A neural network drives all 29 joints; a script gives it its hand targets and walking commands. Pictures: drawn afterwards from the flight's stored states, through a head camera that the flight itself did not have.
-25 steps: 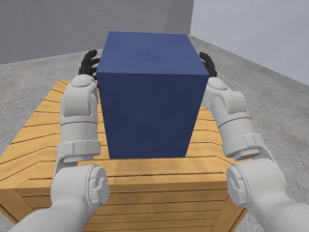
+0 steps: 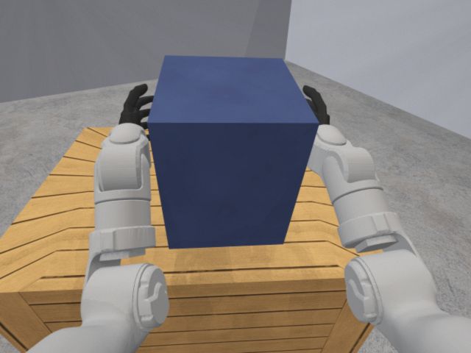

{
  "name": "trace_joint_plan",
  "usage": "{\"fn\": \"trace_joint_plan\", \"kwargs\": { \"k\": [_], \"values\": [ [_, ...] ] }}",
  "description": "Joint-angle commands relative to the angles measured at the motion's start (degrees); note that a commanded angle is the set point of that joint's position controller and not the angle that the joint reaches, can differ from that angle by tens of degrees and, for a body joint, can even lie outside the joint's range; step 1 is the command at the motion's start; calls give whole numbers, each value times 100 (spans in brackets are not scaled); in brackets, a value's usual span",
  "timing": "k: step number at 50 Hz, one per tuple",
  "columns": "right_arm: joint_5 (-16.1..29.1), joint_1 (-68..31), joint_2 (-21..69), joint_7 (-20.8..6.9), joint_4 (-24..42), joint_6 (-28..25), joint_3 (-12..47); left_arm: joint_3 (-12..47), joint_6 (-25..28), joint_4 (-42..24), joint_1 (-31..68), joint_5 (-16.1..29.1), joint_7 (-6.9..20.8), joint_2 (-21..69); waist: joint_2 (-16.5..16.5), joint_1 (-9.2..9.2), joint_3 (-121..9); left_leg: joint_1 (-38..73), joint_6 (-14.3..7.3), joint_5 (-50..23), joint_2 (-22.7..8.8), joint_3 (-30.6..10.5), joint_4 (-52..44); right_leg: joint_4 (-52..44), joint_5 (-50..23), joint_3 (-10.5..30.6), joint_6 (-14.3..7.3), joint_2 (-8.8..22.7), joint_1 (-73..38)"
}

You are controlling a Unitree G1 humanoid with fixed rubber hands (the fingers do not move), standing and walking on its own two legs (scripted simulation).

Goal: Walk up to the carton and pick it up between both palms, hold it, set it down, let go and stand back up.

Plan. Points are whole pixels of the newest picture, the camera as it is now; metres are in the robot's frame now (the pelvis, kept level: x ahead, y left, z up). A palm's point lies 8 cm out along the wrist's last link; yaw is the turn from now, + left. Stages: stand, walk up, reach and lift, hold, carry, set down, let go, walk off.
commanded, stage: hold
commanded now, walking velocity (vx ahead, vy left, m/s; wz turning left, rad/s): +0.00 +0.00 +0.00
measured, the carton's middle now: (226, 152) +0.37 +0.00 +0.21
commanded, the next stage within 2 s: set down in 0.14 s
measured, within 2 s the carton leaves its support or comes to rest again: neither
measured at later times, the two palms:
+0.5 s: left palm (127, 124) +0.38 +0.15 +0.27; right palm (302, 135) +0.38 -0.13 +0.23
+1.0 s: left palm (136, 152) +0.39 +0.15 +0.20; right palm (295, 155) +0.40 -0.13 +0.18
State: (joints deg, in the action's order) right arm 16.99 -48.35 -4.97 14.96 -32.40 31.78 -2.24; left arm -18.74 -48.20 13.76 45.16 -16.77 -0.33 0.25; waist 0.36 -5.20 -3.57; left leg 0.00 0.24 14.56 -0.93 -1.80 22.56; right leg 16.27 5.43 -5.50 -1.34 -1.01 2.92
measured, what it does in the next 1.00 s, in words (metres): stands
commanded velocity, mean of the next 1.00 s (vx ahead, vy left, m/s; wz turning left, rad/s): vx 0.00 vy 0.00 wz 0.00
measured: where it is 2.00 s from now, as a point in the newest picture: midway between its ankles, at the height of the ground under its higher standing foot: outside the picture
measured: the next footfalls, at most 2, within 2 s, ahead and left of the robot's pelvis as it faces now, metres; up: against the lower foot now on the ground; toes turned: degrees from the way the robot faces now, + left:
none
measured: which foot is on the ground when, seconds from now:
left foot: down 0.00-1.00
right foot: down 0.00-1.00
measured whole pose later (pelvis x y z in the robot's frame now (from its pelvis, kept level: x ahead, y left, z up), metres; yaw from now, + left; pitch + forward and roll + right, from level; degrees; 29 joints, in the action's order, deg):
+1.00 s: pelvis +0.02 +0.00 +0.00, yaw +2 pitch -8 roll -2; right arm 7.1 -40.9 -2.9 6.5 -39.8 4.7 -5.4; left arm -14.2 -34.8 10.7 39.4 -20.5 -4.9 4.6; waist 2.2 -3.0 4.1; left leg 1.2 0.5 15.3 -1.1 -3.8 22.1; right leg 14.4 6.2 -7.4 -1.4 -1.2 0.4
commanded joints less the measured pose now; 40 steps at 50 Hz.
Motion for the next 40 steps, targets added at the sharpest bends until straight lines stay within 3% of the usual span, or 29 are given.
{"fn": "trace_joint_plan", "kwargs": {
  "k": [1,9,13,18,24,32,40],
  "values": [
    [705,-5342,4108,-597,1932,-387,2027,2571,354,-604,4425,1004,717,3647,-235,-3,-1919,-1094,112,-1111,343,35,-536,159,-881,328,285,-233,-1866],
    [673,-5329,4065,-612,1954,-444,2012,2604,356,-634,4369,1003,738,3686,-231,-39,-1943,-1040,130,-1186,338,40,-528,156,-946,314,277,-248,-1905],
    [493,-5434,4012,-696,1814,-732,1872,2565,553,-608,4506,955,754,3676,-252,-4,-1874,-930,136,-1140,359,22,-543,95,-769,235,308,-239,-1804],
    [-321,-5208,3644,-992,1065,-1582,1255,2046,992,-118,4235,485,877,3458,-181,85,-1394,-712,60,-860,322,93,-776,-127,-151,36,291,-166,-1677],
    [-1142,-4622,3090,-1199,631,-2611,718,1663,1261,137,3370,36,1059,3113,-36,69,-1059,-500,10,-1258,290,311,-770,-185,-257,-256,270,-92,-1883],
    [-1085,-4687,2834,-1184,1644,-3388,1246,2578,1483,-582,2808,313,870,3445,-77,-13,-1831,63,179,-2785,242,289,-203,-40,-1252,-348,190,-141,-2044],
    [-925,-4449,2751,-1267,1833,-3463,1526,3265,1709,-1203,2817,590,465,3551,-319,50,-2348,246,305,-3289,183,70,2,113,-1647,-266,167,-119,-1962]
  ]
}}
